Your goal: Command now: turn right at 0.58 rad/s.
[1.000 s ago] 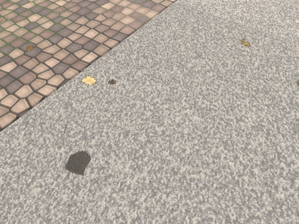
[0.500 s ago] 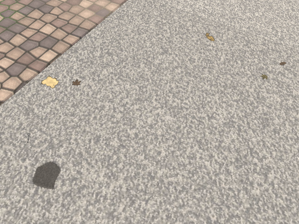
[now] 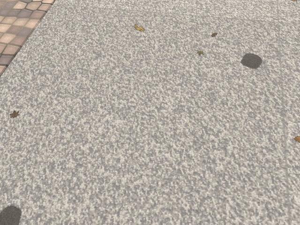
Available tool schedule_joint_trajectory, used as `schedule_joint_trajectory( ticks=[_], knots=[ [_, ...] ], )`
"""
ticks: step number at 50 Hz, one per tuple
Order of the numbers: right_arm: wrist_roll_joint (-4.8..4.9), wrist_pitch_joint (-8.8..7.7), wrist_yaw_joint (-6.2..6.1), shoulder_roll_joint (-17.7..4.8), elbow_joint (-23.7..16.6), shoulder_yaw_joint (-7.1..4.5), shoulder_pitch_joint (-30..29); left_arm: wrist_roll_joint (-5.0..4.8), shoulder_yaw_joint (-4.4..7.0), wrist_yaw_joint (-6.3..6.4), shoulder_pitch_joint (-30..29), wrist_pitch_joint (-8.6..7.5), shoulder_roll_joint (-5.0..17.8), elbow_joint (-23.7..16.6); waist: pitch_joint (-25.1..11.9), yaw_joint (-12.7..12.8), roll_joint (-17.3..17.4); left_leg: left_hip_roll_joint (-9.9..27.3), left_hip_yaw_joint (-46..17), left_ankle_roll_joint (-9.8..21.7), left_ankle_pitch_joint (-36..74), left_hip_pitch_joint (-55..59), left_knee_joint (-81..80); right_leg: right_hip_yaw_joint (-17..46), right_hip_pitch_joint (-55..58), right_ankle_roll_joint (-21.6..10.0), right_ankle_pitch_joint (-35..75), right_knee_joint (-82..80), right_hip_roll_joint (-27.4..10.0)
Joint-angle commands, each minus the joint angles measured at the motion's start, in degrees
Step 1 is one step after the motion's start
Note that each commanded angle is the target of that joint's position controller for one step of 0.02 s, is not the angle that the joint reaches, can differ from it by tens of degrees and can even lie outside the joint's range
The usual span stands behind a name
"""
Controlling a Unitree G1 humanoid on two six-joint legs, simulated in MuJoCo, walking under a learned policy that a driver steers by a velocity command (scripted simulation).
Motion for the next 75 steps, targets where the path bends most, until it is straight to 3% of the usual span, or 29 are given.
schedule_joint_trajectory(
  ticks=[1,9,10,11,12,14,16,20,22,25,26,27,29,33,40,41,42,43,44,46,47,50,61,65,67,68,69,71,75],
  knots=[
    [0.21,-1.02,0.22,-3.9,-4.1,-0.85,-1.6,0.03,3.28,0.34,-1.3,-0.34,10.7,-4.3,-8.6,0.6,-8.9,-0.7,-1.0,-0.1,0.2,0.1,-6.0,16.6,8.9,-10.2,11.9,-5.3,-13.5],
    [0.36,-2.88,2.06,-4.0,-2.9,-1.13,3.6,-0.87,2.39,0.01,-3.8,0.67,8.4,-4.7,-10.0,-2.0,-9.6,-0.9,0.6,3.6,11.6,16.3,-30.9,20.7,6.8,-5.6,14.7,1.3,-9.9],
    [-0.59,-2.92,1.89,-6.2,-3.3,-1.48,3.9,-0.28,1.68,0.16,-1.6,0.53,6.2,-4.4,-10.7,-1.0,-5.3,5.6,-4.8,6.0,17.7,22.1,-33.1,17.9,2.5,-2.3,5.2,5.2,-7.1],
    [-1.61,-2.48,1.56,-10.4,-4.5,-1.97,0.7,0.51,1.08,0.04,1.9,0.04,4.1,-4.4,-8.9,3.2,8.4,15.5,-16.1,12.3,29.6,24.6,-34.1,7.9,-5.7,1.5,-12.8,13.8,1.3],
    [-2.63,-2.63,1.62,-8.2,-4.1,-1.51,1.8,0.71,2.15,0.25,-0.5,-0.51,7.6,-4.9,-7.5,0.8,13.8,22.3,-24.3,21.3,32.2,20.4,-35.7,4.1,-9.3,4.6,-26.3,23.8,2.4],
    [-0.96,-2.85,1.31,-6.5,-4.2,-0.96,0.5,0.06,3.77,0.38,0.2,-0.44,10.9,-2.9,-6.0,0.5,7.1,18.7,-18.7,20.7,29.3,21.0,-34.4,4.8,-12.2,7.2,-23.2,37.0,0.9],
    [0.21,-2.83,1.13,-5.3,-3.9,-0.39,-0.5,0.02,3.16,0.59,0.8,0.41,7.8,-1.5,-5.4,0.6,5.7,15.2,-13.4,17.9,30.9,22.5,-32.8,5.5,-13.1,8.8,-18.9,38.0,0.4],
    [-0.15,-1.72,1.24,-3.4,-2.7,0.46,-0.3,0.27,0.5,0.06,-1.5,0.36,1.0,-1.7,-7.7,-0.4,9.0,10.1,-6.1,16.3,35.0,22.7,-31.4,-1.5,-3.2,10.1,-16.6,19.3,-3.0],
    [0.35,-1.03,1.58,-4.9,-1.9,0.15,2.2,0.13,0.51,-0.06,-2.6,0.14,1.0,-1.4,-7.5,-1.9,10.6,9.7,-8.2,16.5,33.7,23.1,-30.8,-3.7,1.1,10.1,-13.8,8.4,-2.3],
    [1.68,-1.17,1.75,-6.9,-1.5,-0.21,4.1,0.43,1.77,0.14,0.9,-0.25,5.1,0.1,-7.1,-0.6,7.9,9.0,-11.0,13.1,28.2,18.1,-30.0,-2.8,12.4,6.4,4.2,-7.4,-3.0],
    [0.78,-1.87,2.03,-6.3,-2.0,0.11,4.1,0.92,2.4,0.73,2.5,-0.27,8.2,-0.5,-9.1,-0.6,3.1,7.6,-9.9,10.3,22.6,13.6,-27.8,0.7,18.1,4.3,14.2,-4.1,-8.3],
    [0.54,-2.54,2.34,-4.2,-2.6,0.61,4.6,1.26,3.39,0.97,2.2,0.11,11.4,0.6,-8.8,-2.4,-7.4,1.9,-3.3,7.1,11.7,9.5,-25.0,2.9,17.1,0.3,14.5,-1.2,-12.0],
    [0.8,-2.31,2.19,-5.0,-3.3,0.49,1.2,1.45,2.79,0.67,0.8,0.0,7.6,0.0,-6.0,-0.2,-10.7,-0.6,1.2,4.3,4.4,7.5,-18.1,6.7,12.2,-4.1,7.1,-4.9,-15.4],
    [1.08,-0.48,2.11,-4.6,-4.6,-0.41,1.9,1.05,2.68,1.7,0.1,-1.36,7.1,-0.7,-3.4,0.2,-13.9,0.7,2.9,4.8,-10.1,2.0,-4.1,9.3,10.8,-8.2,20.1,-4.4,-22.1],
    [1.55,1.29,3.8,-4.0,-4.6,-1.12,7.7,-1.14,3.29,1.5,-3.7,-0.59,8.0,-0.6,-6.2,-2.6,-8.9,-1.4,9.0,6.2,6.1,15.5,-20.8,-3.0,6.2,-3.2,18.3,4.5,-18.0],
    [1.05,1.18,3.24,-6.3,-4.9,-1.99,8.8,-0.81,2.94,1.17,-0.1,-0.84,6.2,0.5,-6.7,-2.3,-2.0,0.0,3.1,8.2,16.8,21.7,-27.2,-7.6,1.2,0.7,7.8,13.4,-14.3],
    [0.76,0.76,2.15,-14.6,-6.9,-3.61,9.5,2.45,1.43,1.02,0.1,-0.96,1.9,-1.9,-6.9,-0.6,17.0,16.5,-22.2,16.2,39.7,30.8,-30.9,-12.0,-16.0,7.6,-23.3,32.7,-6.0],
    [-1.48,-0.52,3.02,-13.7,-7.6,-2.67,11.7,1.47,1.65,1.44,-4.7,-1.28,3.6,-3.4,-11.2,-4.5,14.1,22.9,-31.9,26.3,40.6,27.5,-33.9,-2.0,-18.9,7.8,-31.6,42.0,-2.1],
    [-1.62,-1.64,3.36,-12.2,-7.7,-2.14,9.7,0.31,2.24,1.64,-5.3,-1.16,5.8,-3.0,-8.5,-3.6,8.1,21.0,-27.2,25.8,37.0,26.5,-33.8,-0.2,-20.3,7.6,-28.4,46.2,-3.5],
    [0.72,-1.81,2.37,-9.9,-7.0,-1.66,7.1,0.82,2.89,1.87,-3.7,-1.21,7.0,-1.0,-7.5,-1.8,2.1,15.0,-20.4,20.2,21.4,26.0,-33.9,0.0,-21.1,7.0,-18.5,43.0,-5.8],
    [1.52,-1.56,1.81,-9.5,-6.8,-1.31,6.9,0.79,3.11,1.6,-3.4,-1.45,7.3,-1.0,-7.3,-1.4,3.0,13.0,-19.6,18.9,10.5,25.0,-35.8,0.0,-20.1,6.9,-14.1,40.0,-6.4],
    [0.83,-1.54,0.64,-8.2,-7.3,-0.63,8.1,0.05,2.69,0.06,-4.4,-2.85,5.7,-0.8,-5.2,-2.0,5.9,10.6,-20.9,18.7,-7.2,24.6,-41.4,-1.1,-20.2,6.9,-6.3,33.4,-5.2],
    [1.61,-2.02,0.65,-10.4,-5.6,-1.55,11.7,-0.74,1.76,-2.07,-10.0,-7.86,4.4,-0.6,-2.3,-4.4,6.8,8.5,-24.0,18.9,-6.3,19.4,-39.7,-0.8,-9.7,7.1,-2.7,6.2,-1.9],
    [1.81,-1.57,1.02,-8.5,-5.8,-0.94,9.9,-1.34,2.43,-2.18,-4.9,-9.15,5.2,0.7,-2.9,-0.6,6.5,6.1,-26.1,16.6,-7.1,14.1,-35.4,-1.8,3.8,4.8,1.3,-2.0,-1.6],
    [1.34,-1.8,1.04,-3.2,-6.4,0.68,9.2,-0.49,3.54,-1.38,5.1,-9.36,7.9,2.7,-7.3,4.2,2.1,1.1,-20.4,12.0,-10.9,3.7,-21.4,4.7,21.3,1.2,-2.2,-4.9,-9.9],
    [1.26,-2.19,0.88,0.8,-7.7,1.88,10.4,1.14,3.87,-1.12,10.4,-9.04,11.6,3.4,-10.4,4.1,-9.2,-6.0,-9.6,8.2,-14.5,-6.9,-3.5,22.3,29.6,-4.2,-17.4,-10.8,-20.6],
    [2.6,-2.84,0.61,-3.8,-9.3,0.9,11.4,1.5,4.58,-2.0,11.4,-8.84,13.4,4.8,-6.7,2.5,-15.0,-3.5,-7.2,7.3,-14.5,-16.2,6.3,37.7,26.1,-9.8,-31.6,-14.7,-27.0],
    [1.86,-2.98,0.88,-7.3,-6.6,-0.11,10.1,0.02,2.54,-1.9,7.8,-8.56,6.2,4.2,1.0,2.2,-9.2,0.2,-6.4,6.3,-5.0,-19.2,12.0,26.9,21.1,-8.1,-26.7,-15.1,-21.7],
    [1.08,-4.13,2.17,-3.7,-6.7,0.71,6.2,0.73,1.4,-1.45,7.4,-8.38,4.7,5.2,0.8,1.5,-7.6,2.8,-3.3,5.5,5.6,-15.8,8.5,12.3,15.8,-6.9,-5.4,-17.1,-16.2]
  ],
)
Keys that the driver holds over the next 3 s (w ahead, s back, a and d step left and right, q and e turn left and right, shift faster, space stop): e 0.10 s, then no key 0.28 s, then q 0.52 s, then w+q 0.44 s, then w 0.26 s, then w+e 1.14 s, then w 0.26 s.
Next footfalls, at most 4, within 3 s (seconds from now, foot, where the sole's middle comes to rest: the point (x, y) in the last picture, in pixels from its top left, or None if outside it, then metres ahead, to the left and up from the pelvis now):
0.20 left None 0.07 0.14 -0.78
0.52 right None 0.01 -0.11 -0.78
0.82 left None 0.04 0.13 -0.78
1.34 right None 0.21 -0.05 -0.78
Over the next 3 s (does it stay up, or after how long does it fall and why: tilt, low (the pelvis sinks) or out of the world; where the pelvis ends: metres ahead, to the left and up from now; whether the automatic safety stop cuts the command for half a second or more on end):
stays up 0.93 0.24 0.00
